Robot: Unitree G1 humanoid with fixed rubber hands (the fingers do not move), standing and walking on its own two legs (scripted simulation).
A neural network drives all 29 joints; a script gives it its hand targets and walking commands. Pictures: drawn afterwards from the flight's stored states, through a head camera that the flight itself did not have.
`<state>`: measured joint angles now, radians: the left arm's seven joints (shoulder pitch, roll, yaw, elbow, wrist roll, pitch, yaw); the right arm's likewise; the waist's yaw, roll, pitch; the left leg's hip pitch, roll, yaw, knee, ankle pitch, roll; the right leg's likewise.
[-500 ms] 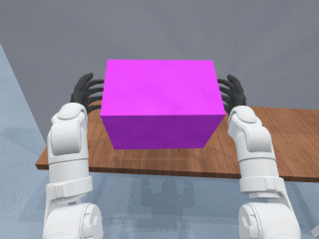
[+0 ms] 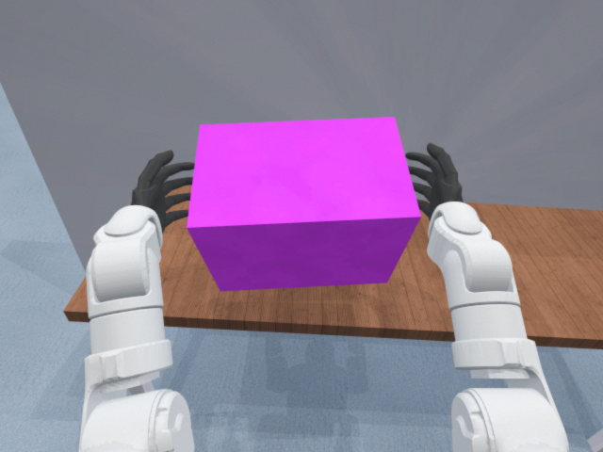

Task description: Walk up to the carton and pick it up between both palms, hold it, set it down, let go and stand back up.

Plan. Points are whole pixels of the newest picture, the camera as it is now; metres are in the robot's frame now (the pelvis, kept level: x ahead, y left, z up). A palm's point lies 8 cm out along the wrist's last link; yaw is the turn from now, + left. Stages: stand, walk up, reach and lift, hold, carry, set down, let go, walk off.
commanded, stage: hold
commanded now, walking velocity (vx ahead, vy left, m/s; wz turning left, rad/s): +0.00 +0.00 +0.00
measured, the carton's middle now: (301, 210) +0.41 +0.01 +0.14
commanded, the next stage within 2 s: set down in 1.80 s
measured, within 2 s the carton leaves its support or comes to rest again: neither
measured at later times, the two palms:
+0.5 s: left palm (161, 196) +0.33 +0.18 +0.22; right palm (441, 235) +0.34 -0.18 +0.17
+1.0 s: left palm (161, 218) +0.33 +0.19 +0.18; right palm (440, 225) +0.35 -0.18 +0.17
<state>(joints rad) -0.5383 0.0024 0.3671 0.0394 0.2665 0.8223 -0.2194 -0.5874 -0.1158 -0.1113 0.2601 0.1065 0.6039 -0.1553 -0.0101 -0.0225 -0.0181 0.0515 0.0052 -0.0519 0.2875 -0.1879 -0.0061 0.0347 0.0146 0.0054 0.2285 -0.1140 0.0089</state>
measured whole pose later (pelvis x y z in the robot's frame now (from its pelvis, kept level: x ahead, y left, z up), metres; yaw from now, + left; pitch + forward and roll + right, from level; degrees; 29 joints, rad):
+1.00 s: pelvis -0.01 +0.00 +0.00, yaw +0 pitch -8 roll -1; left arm -0.59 0.00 0.35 0.12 0.27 0.82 -0.18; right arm -0.63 -0.11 -0.17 0.45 0.04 0.53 -0.08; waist -0.01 -0.01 0.01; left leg 0.01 0.00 -0.05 0.30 -0.18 -0.02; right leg 0.00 0.01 0.01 0.23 -0.09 0.00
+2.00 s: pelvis +0.00 +0.00 +0.00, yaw +0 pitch -9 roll -1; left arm -0.55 0.01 0.37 0.12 0.31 0.80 -0.21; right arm -0.55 -0.11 -0.08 0.32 0.11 0.56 -0.13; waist -0.01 -0.01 0.04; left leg 0.04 0.01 -0.05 0.29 -0.19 -0.01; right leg 0.03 0.02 0.00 0.23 -0.11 0.00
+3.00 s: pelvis +0.04 +0.00 +0.00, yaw +2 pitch -4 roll -1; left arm -0.44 -0.01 0.36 0.25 0.25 0.54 -0.16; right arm -0.63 -0.08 -0.14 0.54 0.01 0.19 -0.09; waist -0.01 -0.05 0.05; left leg 0.00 0.01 -0.05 0.29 -0.22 -0.01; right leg 0.00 0.01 -0.03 0.24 -0.17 0.00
